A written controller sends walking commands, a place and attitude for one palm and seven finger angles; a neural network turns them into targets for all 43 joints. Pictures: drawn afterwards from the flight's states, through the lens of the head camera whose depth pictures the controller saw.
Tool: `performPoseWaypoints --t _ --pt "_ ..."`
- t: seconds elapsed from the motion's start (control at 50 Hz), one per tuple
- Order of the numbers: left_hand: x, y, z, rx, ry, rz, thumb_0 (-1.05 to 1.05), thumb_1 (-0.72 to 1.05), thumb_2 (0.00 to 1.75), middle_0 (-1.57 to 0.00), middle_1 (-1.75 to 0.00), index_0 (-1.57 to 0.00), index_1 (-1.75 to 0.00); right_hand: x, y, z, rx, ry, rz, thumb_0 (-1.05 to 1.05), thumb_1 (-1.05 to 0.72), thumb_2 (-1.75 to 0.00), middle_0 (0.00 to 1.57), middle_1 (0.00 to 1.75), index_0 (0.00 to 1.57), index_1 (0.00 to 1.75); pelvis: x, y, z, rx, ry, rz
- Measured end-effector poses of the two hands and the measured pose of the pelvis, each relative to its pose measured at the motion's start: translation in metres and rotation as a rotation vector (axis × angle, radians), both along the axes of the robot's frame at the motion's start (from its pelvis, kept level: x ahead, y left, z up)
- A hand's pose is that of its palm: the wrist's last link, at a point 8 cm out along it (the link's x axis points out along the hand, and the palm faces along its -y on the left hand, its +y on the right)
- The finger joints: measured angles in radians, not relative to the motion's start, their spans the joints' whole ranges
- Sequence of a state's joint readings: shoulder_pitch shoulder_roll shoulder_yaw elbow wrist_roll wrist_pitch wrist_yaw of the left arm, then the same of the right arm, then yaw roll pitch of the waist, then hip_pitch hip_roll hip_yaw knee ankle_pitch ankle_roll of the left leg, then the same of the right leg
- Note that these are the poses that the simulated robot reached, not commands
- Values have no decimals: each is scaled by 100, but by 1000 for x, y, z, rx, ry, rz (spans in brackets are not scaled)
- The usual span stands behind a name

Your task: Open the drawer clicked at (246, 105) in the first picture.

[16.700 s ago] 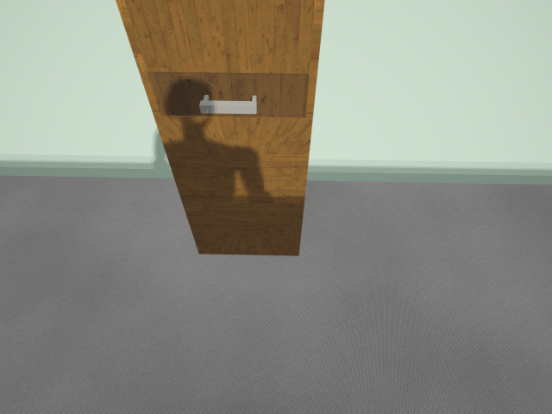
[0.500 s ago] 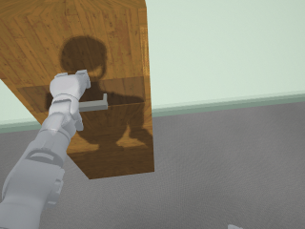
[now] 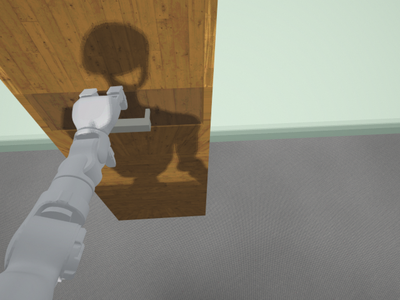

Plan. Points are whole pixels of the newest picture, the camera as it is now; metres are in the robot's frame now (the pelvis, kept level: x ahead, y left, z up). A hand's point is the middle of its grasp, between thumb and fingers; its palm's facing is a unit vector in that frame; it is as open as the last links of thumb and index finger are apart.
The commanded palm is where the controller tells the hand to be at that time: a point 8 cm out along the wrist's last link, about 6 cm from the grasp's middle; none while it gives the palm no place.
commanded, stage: lower the fingers behind the handle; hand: left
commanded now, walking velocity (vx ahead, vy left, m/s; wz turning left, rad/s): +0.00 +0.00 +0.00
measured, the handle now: (120, 119) +0.51 +0.19 +0.03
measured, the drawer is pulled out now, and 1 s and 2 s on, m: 0.00 0.00 0.00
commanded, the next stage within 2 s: lift the fingers back up to retry in 0.96 s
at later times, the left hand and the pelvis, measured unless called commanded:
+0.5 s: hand (102, 133) +0.46 +0.22 +0.04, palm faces +0.03 +0.01 -1.00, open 13.7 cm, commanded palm +0.44 +0.22 +0.07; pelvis -0.02 +0.00 -0.01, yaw +0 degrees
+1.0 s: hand (102, 135) +0.46 +0.22 +0.04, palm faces -0.02 +0.00 -1.00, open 13.8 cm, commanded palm +0.44 +0.22 +0.06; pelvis -0.03 +0.00 -0.02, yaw -1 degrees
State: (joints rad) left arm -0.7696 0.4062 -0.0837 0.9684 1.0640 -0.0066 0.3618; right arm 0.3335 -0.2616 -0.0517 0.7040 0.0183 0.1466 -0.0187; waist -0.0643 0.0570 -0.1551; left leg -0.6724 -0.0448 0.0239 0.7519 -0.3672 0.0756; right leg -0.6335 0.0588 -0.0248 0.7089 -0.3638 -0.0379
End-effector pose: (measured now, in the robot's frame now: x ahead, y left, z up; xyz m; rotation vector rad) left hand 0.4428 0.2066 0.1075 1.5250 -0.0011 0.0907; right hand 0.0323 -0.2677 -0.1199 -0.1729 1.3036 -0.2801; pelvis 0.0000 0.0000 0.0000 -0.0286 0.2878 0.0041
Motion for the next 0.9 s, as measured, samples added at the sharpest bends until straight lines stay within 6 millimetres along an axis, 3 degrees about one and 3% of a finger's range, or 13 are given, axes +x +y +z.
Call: performPoseWaypoints --t 0.1,0.2,0.48,0.64,0.9 --pt "-2 -1 1 32 65 50 0 -49 30 -36 -123 -34 -127 8 17 0 44 -55 -13 1 -90 -90 20 30 20 30 -4 -1 3 4 -19 -13" --pt "-7 8 -6 31 128 62 0 -49 30 -32 -123 -33 -123 8 18 5 34 -94 -19 1 -90 -90 20 30 21 30 -8 -3 4 5 -31 -16" --pt "-5 12 -13 53 39 10 0 -49 30 -34 -137 -32 -120 -23 -11 2 -57 8 7 1 -90 -90 20 30 20 30 -17 -2 -8 -4 23 9" --pt "-2 9 -11 45 55 55 0 -49 30 -35 -136 -33 -128 -34 -7 0 -43 16 -11 1 -90 -90 20 30 20 30 -22 -4 -11 -6 25 7" --pt "-4 10 -10 56 90 33 0 -49 30 -31 -134 -31 -124 -52 0 -5 -39 -4 -28 1 -90 -90 20 30 20 30 -35 -4 -16 -8 30 -3"
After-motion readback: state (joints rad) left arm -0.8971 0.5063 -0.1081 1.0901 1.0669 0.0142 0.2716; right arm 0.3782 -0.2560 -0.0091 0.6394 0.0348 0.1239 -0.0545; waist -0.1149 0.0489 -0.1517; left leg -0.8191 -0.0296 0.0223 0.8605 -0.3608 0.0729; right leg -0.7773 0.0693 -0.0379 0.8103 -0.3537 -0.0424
